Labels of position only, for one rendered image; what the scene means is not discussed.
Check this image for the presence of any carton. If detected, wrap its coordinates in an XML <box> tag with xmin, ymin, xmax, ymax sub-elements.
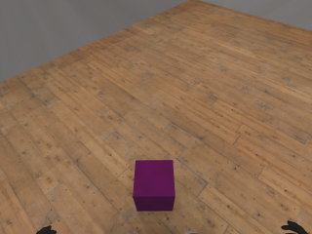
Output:
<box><xmin>133</xmin><ymin>160</ymin><xmax>176</xmax><ymax>212</ymax></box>

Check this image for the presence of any right robot hand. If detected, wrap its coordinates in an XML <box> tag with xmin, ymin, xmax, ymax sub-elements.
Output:
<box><xmin>281</xmin><ymin>220</ymin><xmax>308</xmax><ymax>234</ymax></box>

